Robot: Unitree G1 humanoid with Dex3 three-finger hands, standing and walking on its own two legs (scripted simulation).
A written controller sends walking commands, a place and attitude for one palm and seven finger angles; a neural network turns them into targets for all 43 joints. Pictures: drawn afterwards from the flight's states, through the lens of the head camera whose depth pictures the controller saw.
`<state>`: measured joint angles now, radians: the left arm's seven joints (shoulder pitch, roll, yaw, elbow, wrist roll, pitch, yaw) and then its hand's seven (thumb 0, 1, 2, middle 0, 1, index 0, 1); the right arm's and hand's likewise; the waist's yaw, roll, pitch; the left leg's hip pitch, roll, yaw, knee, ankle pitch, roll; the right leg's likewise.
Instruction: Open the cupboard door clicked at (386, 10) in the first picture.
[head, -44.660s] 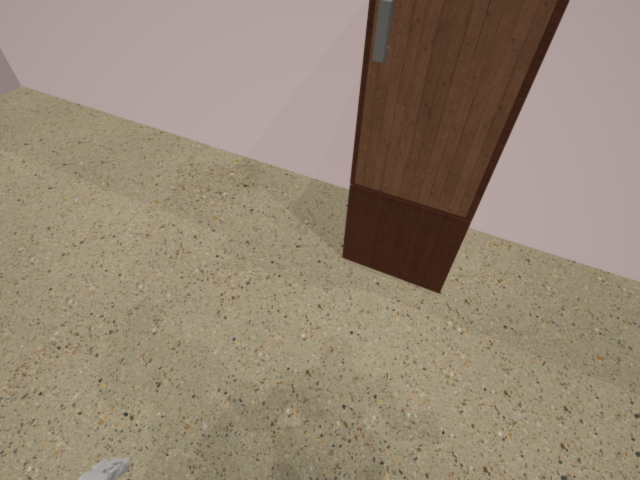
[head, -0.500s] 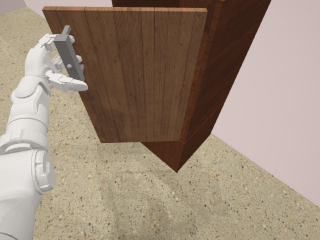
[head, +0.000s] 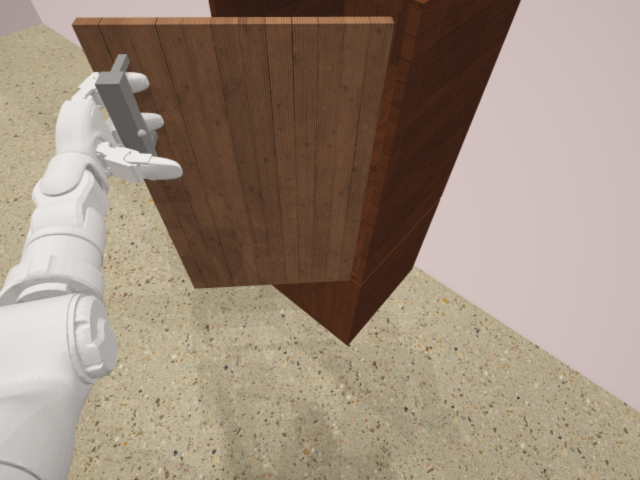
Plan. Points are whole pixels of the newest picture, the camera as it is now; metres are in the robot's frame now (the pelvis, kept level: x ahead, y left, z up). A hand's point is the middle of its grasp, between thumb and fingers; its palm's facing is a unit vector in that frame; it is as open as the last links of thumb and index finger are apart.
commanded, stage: slide the fingers in behind the handle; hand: left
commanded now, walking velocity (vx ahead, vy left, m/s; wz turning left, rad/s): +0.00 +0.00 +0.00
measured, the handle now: (134, 114) +0.54 +0.21 +0.16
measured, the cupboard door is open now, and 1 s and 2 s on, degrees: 45 45 87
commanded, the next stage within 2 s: close the thumb around the handle in 0.18 s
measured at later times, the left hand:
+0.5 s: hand (144, 134) +0.49 +0.18 +0.17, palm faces +0.03 -1.00 +0.01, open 12.6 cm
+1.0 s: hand (144, 135) +0.49 +0.18 +0.17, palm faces +0.03 -1.00 +0.01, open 5.9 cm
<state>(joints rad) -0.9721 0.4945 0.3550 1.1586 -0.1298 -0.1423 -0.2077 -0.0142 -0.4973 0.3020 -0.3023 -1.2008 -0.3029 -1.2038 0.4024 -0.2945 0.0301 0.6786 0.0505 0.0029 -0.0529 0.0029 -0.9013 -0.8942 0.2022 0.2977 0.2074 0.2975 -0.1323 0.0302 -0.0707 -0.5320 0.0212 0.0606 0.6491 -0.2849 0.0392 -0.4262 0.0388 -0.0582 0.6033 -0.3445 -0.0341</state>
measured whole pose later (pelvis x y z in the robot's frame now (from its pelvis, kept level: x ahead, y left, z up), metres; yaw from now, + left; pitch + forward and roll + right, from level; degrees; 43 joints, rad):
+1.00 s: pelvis +0.00 +0.00 +0.00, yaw +0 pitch +9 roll -1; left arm -0.92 0.46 0.33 1.08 -0.14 -0.15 -0.20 0.01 0.69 0.83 -0.35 -1.34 -0.36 -1.35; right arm 0.39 -0.29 0.02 0.67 0.05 0.00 -0.05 0.00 -0.90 -0.89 0.20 0.30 0.21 0.30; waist -0.12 0.04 -0.08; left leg -0.52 0.02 0.06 0.65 -0.29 0.04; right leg -0.41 0.04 -0.05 0.60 -0.35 -0.03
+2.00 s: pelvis +0.02 -0.04 +0.01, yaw +0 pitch -3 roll +1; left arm 0.13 -0.05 -0.11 -0.40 -0.09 0.40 0.42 0.03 0.61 0.66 -0.30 -1.26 -0.30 -1.28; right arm 0.08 -0.18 0.06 0.55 0.00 0.13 0.03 0.01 -0.90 -0.89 0.20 0.30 0.21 0.30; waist 0.01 0.06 -0.10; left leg -0.19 0.03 0.05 0.50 -0.26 -0.02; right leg -0.10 0.06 -0.06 0.48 -0.34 -0.08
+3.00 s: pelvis -0.01 -0.02 +0.01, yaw +1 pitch -5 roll +0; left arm -0.02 -0.08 -0.22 -0.21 -0.03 0.30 0.50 -0.01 -0.49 0.30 -0.24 -0.57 -0.24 -0.57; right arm 0.09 -0.18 0.04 0.66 -0.01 0.08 -0.02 0.01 -0.90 -0.89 0.20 0.30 0.20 0.30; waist 0.04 0.06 -0.01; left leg -0.19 -0.01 -0.03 0.52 -0.23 0.00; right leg -0.09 0.04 -0.07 0.48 -0.31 -0.05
